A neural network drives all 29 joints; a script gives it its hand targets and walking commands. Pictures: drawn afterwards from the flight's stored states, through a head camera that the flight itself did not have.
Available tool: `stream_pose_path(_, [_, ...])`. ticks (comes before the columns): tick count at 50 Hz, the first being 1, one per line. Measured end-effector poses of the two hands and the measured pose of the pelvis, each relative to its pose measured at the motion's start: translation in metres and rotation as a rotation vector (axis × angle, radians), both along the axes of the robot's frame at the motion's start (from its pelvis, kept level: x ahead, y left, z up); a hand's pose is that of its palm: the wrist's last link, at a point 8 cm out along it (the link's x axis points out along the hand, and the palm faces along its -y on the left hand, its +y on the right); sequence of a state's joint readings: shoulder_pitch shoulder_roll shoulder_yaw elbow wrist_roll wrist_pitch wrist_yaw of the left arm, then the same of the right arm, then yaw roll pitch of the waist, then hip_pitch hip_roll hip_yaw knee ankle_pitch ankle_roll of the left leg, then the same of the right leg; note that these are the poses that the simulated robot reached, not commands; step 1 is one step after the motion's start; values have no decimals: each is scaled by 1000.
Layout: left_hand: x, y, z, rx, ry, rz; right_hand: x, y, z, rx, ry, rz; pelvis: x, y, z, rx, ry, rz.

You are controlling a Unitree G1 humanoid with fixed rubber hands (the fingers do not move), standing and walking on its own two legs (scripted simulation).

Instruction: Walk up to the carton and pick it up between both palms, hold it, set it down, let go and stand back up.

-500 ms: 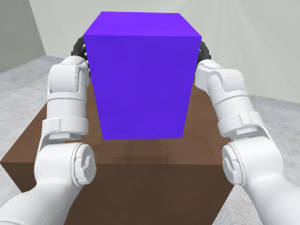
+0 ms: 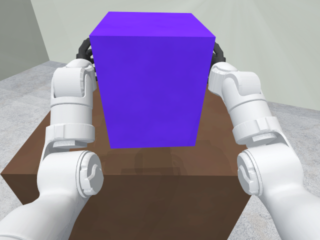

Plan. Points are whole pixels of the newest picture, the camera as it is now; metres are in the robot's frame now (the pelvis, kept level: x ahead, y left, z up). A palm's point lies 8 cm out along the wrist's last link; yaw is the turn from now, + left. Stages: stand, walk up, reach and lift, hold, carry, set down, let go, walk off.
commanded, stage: hold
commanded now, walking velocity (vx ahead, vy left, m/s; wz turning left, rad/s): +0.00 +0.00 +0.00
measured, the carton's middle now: (151, 79) +0.40 +0.01 +0.28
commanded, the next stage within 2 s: none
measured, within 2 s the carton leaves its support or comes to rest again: neither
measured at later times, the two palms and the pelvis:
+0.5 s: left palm (86, 69) +0.38 +0.15 +0.31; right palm (216, 72) +0.38 -0.14 +0.30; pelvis +0.00 +0.00 +0.00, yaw +0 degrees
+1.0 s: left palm (86, 70) +0.38 +0.15 +0.31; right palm (216, 73) +0.37 -0.14 +0.30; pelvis +0.00 +0.00 +0.00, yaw +1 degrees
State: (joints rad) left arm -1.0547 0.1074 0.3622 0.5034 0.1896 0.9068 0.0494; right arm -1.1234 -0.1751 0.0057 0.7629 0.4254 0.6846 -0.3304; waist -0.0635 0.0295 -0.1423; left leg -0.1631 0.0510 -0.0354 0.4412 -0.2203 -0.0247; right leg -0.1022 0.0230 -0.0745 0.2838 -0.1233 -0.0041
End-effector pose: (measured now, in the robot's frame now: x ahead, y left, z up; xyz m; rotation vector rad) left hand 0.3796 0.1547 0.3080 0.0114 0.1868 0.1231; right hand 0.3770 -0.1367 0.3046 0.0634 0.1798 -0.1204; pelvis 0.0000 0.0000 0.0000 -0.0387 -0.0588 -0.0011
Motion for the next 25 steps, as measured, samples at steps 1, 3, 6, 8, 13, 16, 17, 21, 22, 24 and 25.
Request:
stream_pose_path(1, [0,0,0,-1,0,0,0,0,0,-1,1,0,0,0,0,0,0,0])
stream_pose_path(3, [0,0,0,-1,2,1,0,0,0,-2,2,1,0,0,0,0,-1,1])
stream_pose_path(6, [-1,0,-1,0,5,1,0,0,-1,-1,6,1,-1,-1,0,0,1,2])
stream_pose_path(8, [-1,0,-1,1,6,0,-1,0,-1,0,7,0,-1,-1,0,0,2,3])
stream_pose_path(13, [0,-1,-2,3,11,-2,0,-1,-3,3,12,-2,-2,-1,0,0,4,4])
stream_pose_path(16, [1,-1,-2,3,10,-3,0,-1,-3,1,12,-2,-2,-1,0,0,6,3])
stream_pose_path(17, [1,-1,-2,3,10,-3,0,-1,-3,1,12,-2,-2,-1,0,0,7,3])
stream_pose_path(21, [1,-1,-1,3,6,-3,0,-1,-3,-2,9,-1,-3,-1,0,0,9,2])
stream_pose_path(22, [1,-1,-1,3,5,-3,0,-1,-2,-1,8,-1,-3,-1,0,0,10,2])
stream_pose_path(24, [1,-1,-1,4,5,-3,0,-1,-2,2,8,-2,-3,-1,0,0,11,2])
stream_pose_path(25, [2,-1,-1,3,5,-3,0,-1,-2,3,9,-3,-2,-1,0,0,12,2])
